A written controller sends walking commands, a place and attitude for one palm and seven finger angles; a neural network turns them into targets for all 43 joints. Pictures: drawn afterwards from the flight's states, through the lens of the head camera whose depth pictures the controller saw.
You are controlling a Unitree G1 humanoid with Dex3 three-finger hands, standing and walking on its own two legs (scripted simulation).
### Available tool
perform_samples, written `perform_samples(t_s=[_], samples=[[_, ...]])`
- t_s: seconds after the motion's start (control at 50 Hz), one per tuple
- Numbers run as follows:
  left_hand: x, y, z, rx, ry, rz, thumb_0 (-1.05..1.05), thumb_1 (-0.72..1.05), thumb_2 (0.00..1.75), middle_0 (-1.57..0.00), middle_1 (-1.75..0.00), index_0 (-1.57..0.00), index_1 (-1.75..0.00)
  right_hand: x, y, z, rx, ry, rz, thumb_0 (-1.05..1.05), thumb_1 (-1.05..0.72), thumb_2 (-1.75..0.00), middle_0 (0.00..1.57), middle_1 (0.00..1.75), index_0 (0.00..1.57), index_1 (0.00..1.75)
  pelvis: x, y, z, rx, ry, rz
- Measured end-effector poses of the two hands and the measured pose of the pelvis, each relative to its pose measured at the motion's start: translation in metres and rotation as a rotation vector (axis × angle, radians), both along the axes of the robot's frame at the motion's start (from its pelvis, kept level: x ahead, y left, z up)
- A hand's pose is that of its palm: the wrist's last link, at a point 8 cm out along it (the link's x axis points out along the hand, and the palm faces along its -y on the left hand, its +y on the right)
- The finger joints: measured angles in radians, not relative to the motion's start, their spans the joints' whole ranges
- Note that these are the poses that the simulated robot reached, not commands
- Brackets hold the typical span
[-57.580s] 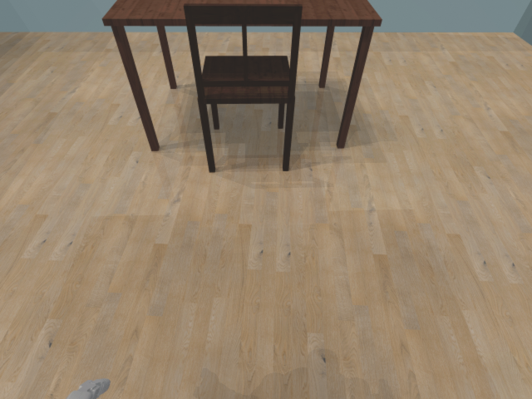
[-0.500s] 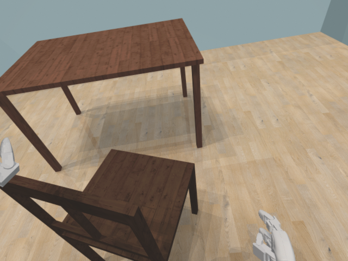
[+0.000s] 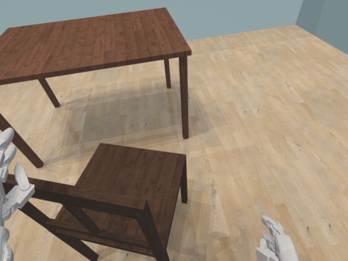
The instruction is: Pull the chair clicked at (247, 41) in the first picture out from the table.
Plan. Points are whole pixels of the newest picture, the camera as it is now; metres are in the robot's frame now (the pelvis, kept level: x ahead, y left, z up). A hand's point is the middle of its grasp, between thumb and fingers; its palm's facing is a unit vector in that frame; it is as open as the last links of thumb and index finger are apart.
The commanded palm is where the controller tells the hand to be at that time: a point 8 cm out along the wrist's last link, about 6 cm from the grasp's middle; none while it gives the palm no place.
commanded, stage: step back with the hand held close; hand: left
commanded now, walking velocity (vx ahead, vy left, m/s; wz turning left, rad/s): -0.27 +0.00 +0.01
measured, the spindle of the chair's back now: (82, 217) +0.25 +0.30 -0.12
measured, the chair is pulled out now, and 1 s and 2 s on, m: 0.62 0.62 0.62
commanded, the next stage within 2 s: stop stepping back and stand still in 1.46 s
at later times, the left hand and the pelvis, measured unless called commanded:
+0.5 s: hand (20, 211) +0.17 +0.28 +0.14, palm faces +0.40 -0.79 -0.47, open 7.4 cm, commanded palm +0.10 +0.32 +0.17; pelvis -0.04 +0.02 -0.01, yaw +0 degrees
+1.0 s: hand (9, 231) +0.13 +0.28 +0.14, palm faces +0.37 -0.78 -0.50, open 7.4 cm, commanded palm +0.06 +0.32 +0.17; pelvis -0.08 +0.02 -0.01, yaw +1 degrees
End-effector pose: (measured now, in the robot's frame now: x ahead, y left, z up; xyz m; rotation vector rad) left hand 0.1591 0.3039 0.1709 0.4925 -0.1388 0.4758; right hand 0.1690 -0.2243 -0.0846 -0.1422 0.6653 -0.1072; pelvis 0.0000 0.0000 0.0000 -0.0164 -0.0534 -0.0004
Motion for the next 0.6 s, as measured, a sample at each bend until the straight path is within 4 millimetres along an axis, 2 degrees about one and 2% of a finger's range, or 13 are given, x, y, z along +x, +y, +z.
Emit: perform_samples(t_s=[0.06,0.1,0.26,0.3,0.36,0.5,0.6], samples=[[0.001,-0.003,-0.013,-0.005,0.065,-0.06,0.01,0.9,0.9,-0.21,-0.3,-0.21,-0.3,-0.009,0.007,0.0,-0.02,0.046,0.003,0.01,-0.9,-0.9,0.2,0.3,0.2,0.29,-0.004,0.007,0.001,0.003,0.024,-0.006],[0.0,-0.004,-0.015,0.006,0.085,-0.096,0.01,0.89,0.9,-0.21,-0.3,-0.21,-0.3,-0.014,0.009,0.0,-0.04,0.073,0.0,0.01,-0.9,-0.9,0.21,0.3,0.2,0.3,-0.006,0.012,0.0,0.007,0.036,-0.008],[-0.014,0.015,0.019,0.142,-0.008,-0.122,0.01,0.89,0.9,-0.21,-0.31,-0.22,-0.3,-0.023,0.018,0.003,-0.077,0.095,-0.025,0.01,-0.9,-0.9,0.21,0.3,0.2,0.3,-0.014,0.025,-0.003,0.016,0.05,-0.008],[-0.017,0.021,0.022,0.151,-0.027,-0.103,0.01,0.89,0.9,-0.21,-0.31,-0.22,-0.3,-0.023,0.02,0.004,-0.073,0.082,-0.028,0.01,-0.9,-0.9,0.21,0.3,0.2,0.3,-0.017,0.026,-0.004,0.02,0.05,-0.01],[-0.022,0.025,0.014,0.126,-0.024,-0.072,0.01,0.89,0.9,-0.21,-0.31,-0.21,-0.3,-0.023,0.021,0.004,-0.065,0.059,-0.026,0.01,-0.9,-0.9,0.21,0.3,0.2,0.3,-0.023,0.026,-0.006,0.023,0.05,-0.013],[-0.035,0.009,-0.011,0.046,0.022,-0.077,0.01,0.89,0.9,-0.21,-0.3,-0.21,-0.3,-0.035,0.014,0.005,-0.08,0.053,-0.009,0.01,-0.9,-0.9,0.21,0.3,0.2,0.3,-0.04,0.018,-0.009,0.011,0.059,-0.005],[-0.045,-0.003,-0.001,0.08,-0.02,-0.127,0.01,0.89,0.9,-0.21,-0.31,-0.22,-0.3,-0.051,0.002,0.006,-0.122,0.08,-0.014,0.01,-0.9,-0.9,0.21,0.3,0.2,0.3,-0.05,0.013,-0.01,0.001,0.074,0.005]])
